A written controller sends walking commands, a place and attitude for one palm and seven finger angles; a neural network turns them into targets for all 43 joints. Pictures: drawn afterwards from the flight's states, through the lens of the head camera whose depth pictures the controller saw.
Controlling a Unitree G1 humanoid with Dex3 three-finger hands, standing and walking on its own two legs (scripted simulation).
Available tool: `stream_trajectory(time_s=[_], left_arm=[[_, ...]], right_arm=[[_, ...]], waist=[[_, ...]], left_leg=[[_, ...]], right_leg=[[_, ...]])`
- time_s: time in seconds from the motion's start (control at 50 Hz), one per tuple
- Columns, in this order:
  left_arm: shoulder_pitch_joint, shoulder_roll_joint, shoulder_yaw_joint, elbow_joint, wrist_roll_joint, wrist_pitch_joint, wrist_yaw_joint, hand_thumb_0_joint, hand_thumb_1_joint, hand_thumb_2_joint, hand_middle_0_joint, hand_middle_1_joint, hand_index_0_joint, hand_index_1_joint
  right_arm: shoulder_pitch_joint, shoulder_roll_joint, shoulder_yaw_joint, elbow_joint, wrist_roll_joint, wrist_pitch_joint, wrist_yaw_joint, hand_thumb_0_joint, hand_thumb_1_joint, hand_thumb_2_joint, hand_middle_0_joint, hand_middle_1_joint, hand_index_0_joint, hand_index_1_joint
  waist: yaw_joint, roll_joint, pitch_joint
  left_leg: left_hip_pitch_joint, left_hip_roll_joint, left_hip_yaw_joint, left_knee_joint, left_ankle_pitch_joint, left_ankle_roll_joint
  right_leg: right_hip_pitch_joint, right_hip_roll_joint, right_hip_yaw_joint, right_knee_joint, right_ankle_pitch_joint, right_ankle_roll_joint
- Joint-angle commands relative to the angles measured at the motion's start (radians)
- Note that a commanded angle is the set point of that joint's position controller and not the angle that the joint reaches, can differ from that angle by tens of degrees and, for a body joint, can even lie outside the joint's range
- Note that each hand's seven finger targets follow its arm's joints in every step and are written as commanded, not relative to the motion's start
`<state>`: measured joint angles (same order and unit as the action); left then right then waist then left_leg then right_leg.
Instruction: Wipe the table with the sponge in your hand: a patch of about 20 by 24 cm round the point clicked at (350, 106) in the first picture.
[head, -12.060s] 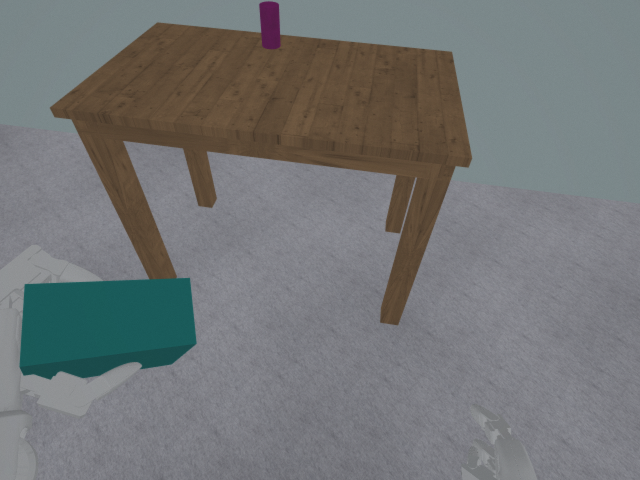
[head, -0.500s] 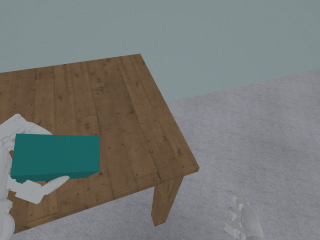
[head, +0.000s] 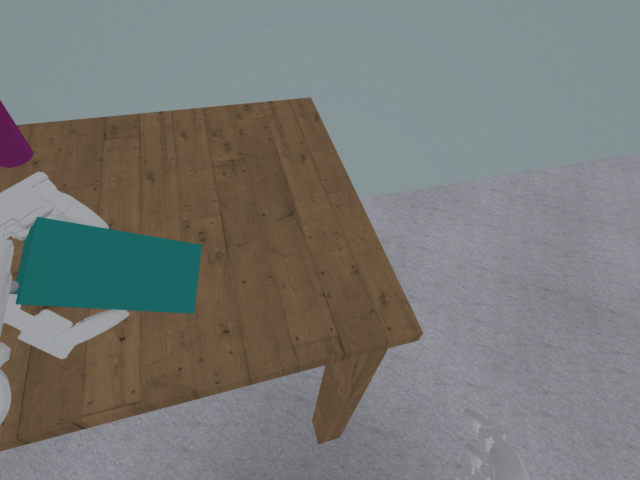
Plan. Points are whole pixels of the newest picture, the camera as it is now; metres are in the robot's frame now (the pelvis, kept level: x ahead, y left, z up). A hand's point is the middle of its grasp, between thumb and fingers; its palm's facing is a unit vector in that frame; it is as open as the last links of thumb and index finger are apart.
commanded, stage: look again from close up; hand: left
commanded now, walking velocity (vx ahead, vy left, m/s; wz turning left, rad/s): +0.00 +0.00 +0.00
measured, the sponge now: (133, 276) +0.26 +0.22 +0.15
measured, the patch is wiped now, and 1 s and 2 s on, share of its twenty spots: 0.00 0.00 0.00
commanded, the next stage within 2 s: come to a stop and stand still in 0.22 s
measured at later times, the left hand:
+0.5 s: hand (54, 310) +0.21 +0.25 +0.17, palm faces +0.43 -0.81 -0.40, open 10.3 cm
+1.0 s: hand (25, 348) +0.18 +0.26 +0.16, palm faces +0.39 -0.86 -0.34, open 10.2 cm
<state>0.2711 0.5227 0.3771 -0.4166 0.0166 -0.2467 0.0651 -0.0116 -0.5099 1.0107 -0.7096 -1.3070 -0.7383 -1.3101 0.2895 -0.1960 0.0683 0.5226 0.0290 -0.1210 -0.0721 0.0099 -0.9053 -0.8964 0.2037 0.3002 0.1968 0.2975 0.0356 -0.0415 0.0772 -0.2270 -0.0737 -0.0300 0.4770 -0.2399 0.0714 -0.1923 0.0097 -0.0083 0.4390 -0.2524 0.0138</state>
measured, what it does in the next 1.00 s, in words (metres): stands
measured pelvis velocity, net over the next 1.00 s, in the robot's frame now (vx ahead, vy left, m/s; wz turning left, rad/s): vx -0.03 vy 0.01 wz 0.02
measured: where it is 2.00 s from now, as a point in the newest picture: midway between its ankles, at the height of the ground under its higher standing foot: outside the picture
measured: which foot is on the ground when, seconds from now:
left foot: down 0.00-1.00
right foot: down 0.00-1.00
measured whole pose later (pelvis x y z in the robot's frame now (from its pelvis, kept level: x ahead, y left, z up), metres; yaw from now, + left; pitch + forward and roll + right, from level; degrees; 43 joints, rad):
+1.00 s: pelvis -0.03 +0.01 +0.00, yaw +1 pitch +0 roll -2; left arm 0.41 0.44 0.36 -0.46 -0.08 -0.29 0.12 -0.01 -0.51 1.01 -0.71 -1.31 -0.74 -1.31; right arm 0.22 -0.20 0.03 0.63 0.02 -0.16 0.03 0.01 -0.90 -0.90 0.21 0.30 0.20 0.30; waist 0.03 -0.05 0.04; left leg -0.33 -0.08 -0.05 0.53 -0.21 0.07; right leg -0.28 0.00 -0.03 0.48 -0.20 0.01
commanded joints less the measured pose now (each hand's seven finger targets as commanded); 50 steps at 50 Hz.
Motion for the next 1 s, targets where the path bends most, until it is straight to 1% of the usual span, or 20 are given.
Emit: stream_trajectory(time_s=[0.0, 0.04, 0.12, 0.2, 0.22, 0.24, 0.32, 0.34, 0.38, 0.46, 0.52, 0.54, 0.6, 0.62, 0.64, 0.72, 0.76, 0.82, 0.9, 0.98], left_arm=[[-0.179, 0.247, 0.244, -0.008, -0.05, -0.097, 0.039, 0.0, 0.1, 1.3, -1.2, -1.6, -1.2, -1.6], [-0.004, 0.142, 0.156, -0.07, -0.075, -0.1, 0.012, 0.0, 0.1, 1.3, -1.2, -1.6, -1.2, -1.6], [0.273, 0.03, 0.067, -0.135, -0.113, -0.097, 0.023, 0.0, 0.1, 1.3, -1.2, -1.6, -1.2, -1.6], [0.176, 0.167, 0.189, -0.253, -0.114, -0.121, 0.065, 0.0, 0.1, 1.3, -1.2, -1.6, -1.2, -1.6], [0.129, 0.272, 0.266, -0.284, -0.099, -0.123, 0.081, 0.0, 0.1, 1.3, -1.2, -1.6, -1.2, -1.6], [0.112, 0.208, 0.222, -0.278, -0.107, -0.127, 0.078, 0.0, 0.1, 1.3, -1.2, -1.6, -1.2, -1.6], [0.065, 0.252, 0.227, -0.254, -0.108, -0.109, 0.095, 0.0, 0.1, 1.3, -1.2, -1.6, -1.2, -1.6], [0.056, 0.187, 0.168, -0.261, -0.112, -0.11, 0.09, 0.0, 0.1, 1.3, -1.2, -1.6, -1.2, -1.6], [0.067, 0.157, 0.13, -0.278, -0.113, -0.11, 0.09, 0.0, 0.1, 1.3, -1.2, -1.6, -1.2, -1.6], [0.122, 0.076, 0.068, -0.256, -0.113, -0.1, 0.089, 0.0, 0.1, 1.3, -1.2, -1.6, -1.2, -1.6], [0.118, 0.079, 0.079, -0.149, -0.115, -0.089, 0.09, 0.0, 0.1, 1.3, -1.2, -1.6, -1.2, -1.6], [0.097, 0.031, 0.043, -0.144, -0.118, -0.088, 0.084, 0.0, 0.1, 1.3, -1.2, -1.6, -1.2, -1.6], [0.036, 0.073, 0.077, -0.11, -0.122, -0.086, 0.083, 0.0, 0.1, 1.3, -1.2, -1.6, -1.2, -1.6], [0.027, 0.119, 0.109, -0.106, -0.118, -0.083, 0.085, 0.0, 0.1, 1.3, -1.2, -1.6, -1.2, -1.6], [0.009, 0.065, 0.067, -0.119, -0.119, -0.085, 0.077, 0.0, 0.1, 1.3, -1.2, -1.6, -1.2, -1.6], [-0.045, 0.11, 0.073, -0.23, -0.104, -0.1, 0.079, 0.0, 0.1, 1.3, -1.2, -1.6, -1.2, -1.6], [-0.058, 0.076, 0.042, -0.288, -0.094, -0.104, 0.08, 0.0, 0.1, 1.3, -1.2, -1.6, -1.2, -1.6], [0.004, 0.116, 0.094, -0.269, -0.093, -0.096, 0.089, 0.0, 0.1, 1.3, -1.2, -1.6, -1.2, -1.6], [0.063, 0.08, 0.092, -0.245, -0.115, -0.093, 0.083, 0.0, 0.1, 1.3, -1.2, -1.6, -1.2, -1.6], [0.086, 0.061, 0.085, -0.203, -0.123, -0.087, 0.075, 0.0, 0.1, 1.3, -1.2, -1.6, -1.2, -1.6]], right_arm=[[-0.104, -0.177, -0.08, -0.114, -0.026, -0.074, 0.036, 0.0, -0.9, -0.9, 0.2, 0.3, 0.2, 0.3], [-0.064, -0.184, -0.095, -0.101, -0.028, -0.08, 0.07, 0.0, -0.9, -0.9, 0.2, 0.3, 0.2, 0.3], [-0.096, -0.18, -0.108, -0.08, -0.004, -0.105, 0.125, 0.0, -0.9, -0.9, 0.2, 0.3, 0.2, 0.3], [-0.091, -0.197, -0.113, -0.088, -0.009, -0.11, 0.103, 0.0, -0.9, -0.9, 0.2, 0.3, 0.2, 0.3], [-0.099, -0.217, -0.113, -0.081, -0.012, -0.103, 0.093, 0.0, -0.9, -0.9, 0.2, 0.3, 0.2, 0.3], [-0.097, -0.178, -0.103, -0.073, -0.014, -0.096, 0.081, 0.0, -0.9, -0.9, 0.2, 0.3, 0.2, 0.3], [-0.104, -0.197, -0.104, -0.06, -0.014, -0.09, 0.069, 0.0, -0.9, -0.9, 0.2, 0.3, 0.2, 0.3], [-0.093, -0.179, -0.1, -0.056, -0.012, -0.089, 0.071, 0.0, -0.9, -0.9, 0.2, 0.3, 0.2, 0.3], [-0.089, -0.194, -0.106, -0.062, -0.009, -0.097, 0.082, 0.0, -0.9, -0.9, 0.2, 0.3, 0.2, 0.3], [-0.089, -0.197, -0.117, -0.059, -0.002, -0.097, 0.095, 0.0, -0.9, -0.9, 0.2, 0.3, 0.2, 0.3], [-0.125, -0.201, -0.121, -0.05, 0.003, -0.083, 0.092, 0.0, -0.9, -0.9, 0.2, 0.3, 0.2, 0.3], [-0.113, -0.178, -0.118, -0.054, 0.005, -0.073, 0.09, 0.0, -0.9, -0.9, 0.2, 0.3, 0.2, 0.3], [-0.147, -0.176, -0.116, -0.065, 0.005, -0.061, 0.081, 0.0, -0.9, -0.9, 0.2, 0.3, 0.2, 0.3], [-0.159, -0.189, -0.118, -0.061, 0.006, -0.056, 0.08, 0.0, -0.9, -0.9, 0.2, 0.3, 0.2, 0.3], [-0.15, -0.162, -0.112, -0.063, 0.005, -0.052, 0.079, 0.0, -0.9, -0.9, 0.2, 0.3, 0.2, 0.3], [-0.182, -0.188, -0.108, -0.076, 0.004, -0.072, 0.087, 0.0, -0.9, -0.9, 0.2, 0.3, 0.2, 0.3], [-0.174, -0.173, -0.102, -0.084, 0.0, -0.085, 0.091, 0.0, -0.9, -0.9, 0.2, 0.3, 0.2, 0.3], [-0.17, -0.182, -0.106, -0.069, 0.0, -0.097, 0.095, 0.0, -0.9, -0.9, 0.2, 0.3, 0.2, 0.3], [-0.166, -0.161, -0.11, -0.044, -0.001, -0.095, 0.096, 0.0, -0.9, -0.9, 0.2, 0.3, 0.2, 0.3], [-0.175, -0.162, -0.115, -0.042, 0.003, -0.087, 0.092, 0.0, -0.9, -0.9, 0.2, 0.3, 0.2, 0.3]], waist=[[-0.004, 0.056, -0.146], [0.0, 0.101, -0.222], [0.02, 0.084, -0.283], [0.015, -0.027, -0.29], [0.007, 0.016, -0.31], [0.001, 0.016, -0.308], [0.001, 0.141, -0.288], [-0.002, 0.159, -0.283], [0.005, 0.167, -0.279], [0.009, 0.091, -0.251], [0.006, 0.044, -0.168], [0.003, 0.018, -0.166], [0.001, -0.005, -0.124], [-0.001, 0.025, -0.127], [-0.003, 0.032, -0.136], [-0.002, 0.18, -0.165], [0.002, 0.213, -0.171], [0.004, 0.186, -0.207], [0.002, 0.078, -0.203], [0.001, 0.1, -0.17]], left_leg=[[-0.047, 0.135, -0.067, -0.09, 0.075, -0.053], [-0.019, 0.132, -0.062, -0.064, 0.184, -0.074], [0.042, 0.121, -0.039, -0.016, 0.371, -0.043], [-0.02, 0.105, -0.058, 0.004, 0.351, -0.061], [-0.017, 0.104, -0.068, 0.007, 0.331, -0.055], [-0.036, 0.102, -0.067, 0.005, 0.342, -0.057], [-0.016, 0.096, -0.087, 0.028, 0.323, -0.049], [-0.017, 0.097, -0.082, 0.028, 0.338, -0.052], [-0.003, 0.093, -0.086, 0.037, 0.346, -0.053], [0.016, 0.099, -0.088, 0.013, 0.339, -0.061], [-0.01, 0.103, -0.103, -0.038, 0.178, -0.057], [-0.025, 0.111, -0.102, -0.053, 0.139, -0.063], [-0.072, 0.114, -0.12, -0.084, -0.008, -0.053], [-0.073, 0.117, -0.132, -0.09, -0.053, -0.042], [-0.087, 0.121, -0.134, -0.102, -0.074, -0.043], [-0.135, 0.147, -0.201, -0.149, -0.203, -0.019], [-0.196, 0.161, -0.224, -0.185, -0.251, -0.018], [-0.209, 0.15, -0.214, -0.161, -0.215, -0.019], [-0.121, 0.119, -0.164, -0.092, -0.043, -0.051], [-0.119, 0.134, -0.174, -0.123, -0.051, -0.057]], right_leg=[[-0.026, -0.055, 0.06, -0.057, 0.033, -0.049], [-0.003, -0.076, 0.068, -0.021, 0.131, -0.062], [0.035, -0.079, 0.087, 0.012, 0.343, -0.056], [0.083, -0.097, 0.087, 0.019, 0.42, -0.045], [0.088, -0.092, 0.105, 0.033, 0.417, -0.048], [0.114, -0.108, 0.078, 0.04, 0.424, -0.047], [0.08, -0.117, 0.117, 0.031, 0.394, -0.06], [0.088, -0.126, 0.096, 0.029, 0.392, -0.058], [0.075, -0.128, 0.107, 0.025, 0.391, -0.062], [0.037, -0.111, 0.084, 0.02, 0.342, -0.054], [-0.036, -0.1, 0.093, -0.016, 0.204, -0.051], [-0.022, -0.104, 0.068, -0.024, 0.171, -0.044], [-0.044, -0.103, 0.078, -0.065, 0.056, -0.039], [-0.056, -0.094, 0.091, -0.064, 0.02, -0.04], [-0.032, -0.099, 0.073, -0.064, 0.009, -0.038], [0.009, -0.064, 0.075, -0.001, -0.012, -0.032], [0.069, -0.055, 0.05, 0.039, 0.028, -0.024], [0.103, -0.055, 0.056, 0.051, 0.066, -0.025], [0.035, -0.092, 0.07, -0.015, 0.09, -0.045], [0.014, -0.083, 0.054, -0.016, 0.065, -0.038]])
